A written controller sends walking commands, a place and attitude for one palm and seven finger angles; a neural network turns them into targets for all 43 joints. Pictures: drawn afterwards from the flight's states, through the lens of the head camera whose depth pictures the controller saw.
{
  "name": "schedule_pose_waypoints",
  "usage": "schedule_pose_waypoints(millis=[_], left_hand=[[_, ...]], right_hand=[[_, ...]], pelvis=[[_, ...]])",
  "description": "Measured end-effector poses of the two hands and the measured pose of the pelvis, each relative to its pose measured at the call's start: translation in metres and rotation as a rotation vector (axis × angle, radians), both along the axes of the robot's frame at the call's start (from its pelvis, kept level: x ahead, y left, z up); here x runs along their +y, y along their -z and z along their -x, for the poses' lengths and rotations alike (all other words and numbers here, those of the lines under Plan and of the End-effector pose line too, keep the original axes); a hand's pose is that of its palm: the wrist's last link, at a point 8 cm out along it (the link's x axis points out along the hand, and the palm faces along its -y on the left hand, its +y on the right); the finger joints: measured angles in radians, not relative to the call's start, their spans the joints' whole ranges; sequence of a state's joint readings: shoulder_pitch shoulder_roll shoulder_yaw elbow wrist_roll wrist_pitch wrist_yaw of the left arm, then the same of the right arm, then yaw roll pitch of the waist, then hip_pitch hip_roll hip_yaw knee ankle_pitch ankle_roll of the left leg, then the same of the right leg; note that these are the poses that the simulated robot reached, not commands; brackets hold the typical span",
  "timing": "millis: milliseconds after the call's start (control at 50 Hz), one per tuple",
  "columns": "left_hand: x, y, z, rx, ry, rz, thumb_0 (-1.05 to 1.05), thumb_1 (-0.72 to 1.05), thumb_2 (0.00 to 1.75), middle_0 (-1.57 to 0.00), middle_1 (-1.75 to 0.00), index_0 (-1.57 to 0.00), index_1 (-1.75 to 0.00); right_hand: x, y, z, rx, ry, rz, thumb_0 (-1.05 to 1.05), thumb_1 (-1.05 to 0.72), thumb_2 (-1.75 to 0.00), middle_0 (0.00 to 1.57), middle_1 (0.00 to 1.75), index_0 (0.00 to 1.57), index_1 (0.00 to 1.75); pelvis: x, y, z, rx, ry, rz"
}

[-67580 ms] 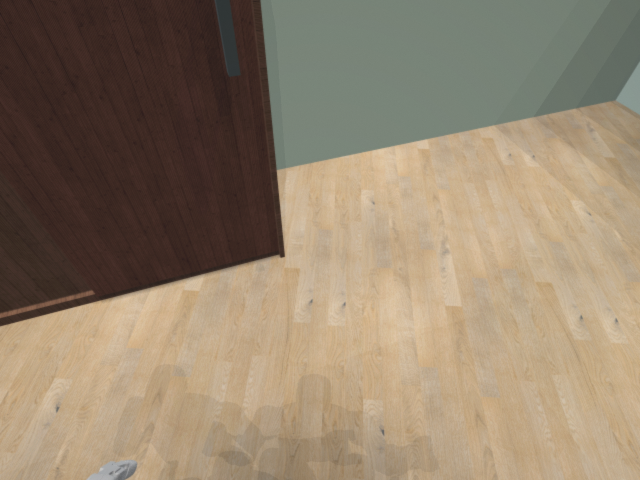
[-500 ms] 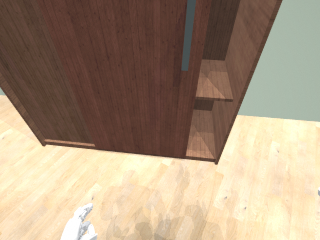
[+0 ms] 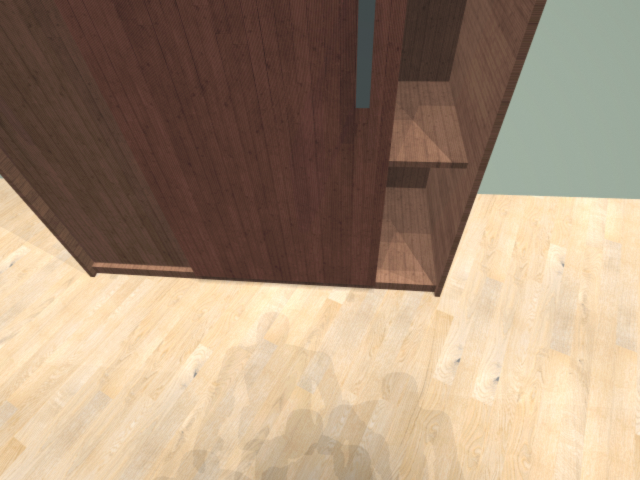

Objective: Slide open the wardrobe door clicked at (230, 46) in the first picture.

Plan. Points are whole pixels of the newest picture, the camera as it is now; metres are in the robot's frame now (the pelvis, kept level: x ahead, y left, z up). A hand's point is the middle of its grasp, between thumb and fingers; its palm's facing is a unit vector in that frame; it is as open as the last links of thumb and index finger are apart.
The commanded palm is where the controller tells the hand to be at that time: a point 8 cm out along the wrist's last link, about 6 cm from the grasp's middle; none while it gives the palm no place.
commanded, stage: let the arm hang, fingers relaxed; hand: right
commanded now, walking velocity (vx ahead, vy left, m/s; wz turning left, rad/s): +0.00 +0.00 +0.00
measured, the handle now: (366, 23) +0.82 -0.03 +0.19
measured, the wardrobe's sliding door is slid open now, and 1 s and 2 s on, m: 0.22 0.22 0.22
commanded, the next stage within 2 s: look to check the result in 0.68 s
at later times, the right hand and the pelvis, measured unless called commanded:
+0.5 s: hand out of the picture +0.09 -0.23 -0.15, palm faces -0.03 +0.96 -0.28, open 7.4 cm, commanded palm none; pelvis +0.02 +0.00 +0.01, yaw +1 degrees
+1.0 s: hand out of the picture +0.11 -0.23 -0.15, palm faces -0.05 +0.95 -0.31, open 7.4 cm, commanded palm none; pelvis +0.05 +0.01 +0.01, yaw +1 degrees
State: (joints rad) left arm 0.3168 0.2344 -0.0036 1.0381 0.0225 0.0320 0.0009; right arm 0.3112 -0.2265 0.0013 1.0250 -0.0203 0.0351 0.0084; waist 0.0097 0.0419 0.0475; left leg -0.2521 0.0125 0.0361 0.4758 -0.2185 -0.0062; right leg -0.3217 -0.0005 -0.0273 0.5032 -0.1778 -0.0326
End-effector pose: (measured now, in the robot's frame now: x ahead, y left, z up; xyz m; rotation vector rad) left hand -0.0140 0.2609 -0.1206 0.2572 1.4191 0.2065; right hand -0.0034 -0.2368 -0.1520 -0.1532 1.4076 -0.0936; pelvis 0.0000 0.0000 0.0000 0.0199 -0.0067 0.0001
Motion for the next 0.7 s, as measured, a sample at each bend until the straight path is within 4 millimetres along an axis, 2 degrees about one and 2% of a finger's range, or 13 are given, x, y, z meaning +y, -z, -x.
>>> schedule_pose_waypoints(millis=[40, 100, 140, 200, 260, 360, 520, 600, 700], left_hand=[[-0.003, 0.002, 0.011, 0.038, -0.016, 0.01, 0.01, 0.91, 0.9, -0.2, -0.3, -0.2, -0.29], [-0.007, 0.005, 0.017, 0.054, -0.035, 0.024, 0.01, 0.91, 0.9, -0.21, -0.3, -0.2, -0.29], [-0.009, 0.007, 0.014, 0.046, -0.043, 0.033, 0.01, 0.91, 0.9, -0.21, -0.3, -0.2, -0.29], [-0.012, 0.011, 0.004, 0.016, -0.043, 0.045, 0.01, 0.91, 0.9, -0.21, -0.3, -0.2, -0.29], [-0.012, 0.013, -0.011, -0.025, -0.036, 0.052, 0.01, 0.91, 0.9, -0.21, -0.3, -0.2, -0.29], [-0.008, 0.012, -0.042, -0.099, -0.014, 0.051, 0.01, 0.91, 0.9, -0.21, -0.3, -0.2, -0.29], [0.01, -0.001, -0.087, -0.193, 0.02, 0.013, 0.01, 0.91, 0.9, -0.21, -0.3, -0.2, -0.29], [0.021, -0.008, -0.102, -0.215, 0.03, -0.011, 0.01, 0.91, 0.9, -0.21, -0.3, -0.2, -0.29], [0.032, -0.013, -0.113, -0.217, 0.04, -0.032, 0.01, 0.91, 0.9, -0.21, -0.3, -0.2, -0.29]], right_hand=[[-0.006, -0.004, 0.016, 0.046, 0.015, 0.018, 0.01, -0.96, -0.9, 0.21, 0.3, 0.21, 0.3], [-0.017, -0.01, 0.03, 0.094, 0.025, 0.052, 0.01, -0.94, -0.9, 0.21, 0.29, 0.2, 0.3], [-0.023, -0.014, 0.033, 0.108, 0.025, 0.073, 0.01, -0.93, -0.9, 0.21, 0.29, 0.2, 0.3], [-0.031, -0.018, 0.026, 0.098, 0.021, 0.099, 0.01, -0.92, -0.9, 0.21, 0.29, 0.2, 0.3], [-0.037, -0.021, 0.01, 0.057, 0.013, 0.117, 0.01, -0.91, -0.9, 0.21, 0.29, 0.2, 0.3], [-0.04, -0.025, -0.03, -0.045, -0.009, 0.127, 0.01, -0.91, -0.9, 0.2, 0.29, 0.2, 0.3], [-0.036, -0.033, -0.091, -0.183, -0.051, 0.117, 0.01, -0.91, -0.9, 0.21, 0.29, 0.2, 0.3], [-0.034, -0.036, -0.11, -0.214, -0.067, 0.115, 0.01, -0.9, -0.9, 0.21, 0.29, 0.2, 0.3], [-0.034, -0.038, -0.121, -0.216, -0.076, 0.121, 0.01, -0.9, -0.9, 0.21, 0.29, 0.2, 0.3]], pelvis=[[0.0, -0.001, -0.001, -0.002, 0.0, -0.001], [-0.001, -0.003, -0.003, -0.006, -0.003, 0.0], [-0.002, -0.003, -0.004, -0.009, -0.006, 0.001], [-0.003, -0.004, -0.005, -0.013, -0.011, 0.003], [-0.004, -0.005, -0.007, -0.015, -0.014, 0.006], [-0.004, -0.006, -0.01, -0.016, -0.016, 0.01], [-0.002, -0.008, -0.018, -0.017, -0.016, 0.016], [0.0, -0.009, -0.023, -0.016, -0.016, 0.017], [0.003, -0.011, -0.029, -0.013, -0.014, 0.018]])
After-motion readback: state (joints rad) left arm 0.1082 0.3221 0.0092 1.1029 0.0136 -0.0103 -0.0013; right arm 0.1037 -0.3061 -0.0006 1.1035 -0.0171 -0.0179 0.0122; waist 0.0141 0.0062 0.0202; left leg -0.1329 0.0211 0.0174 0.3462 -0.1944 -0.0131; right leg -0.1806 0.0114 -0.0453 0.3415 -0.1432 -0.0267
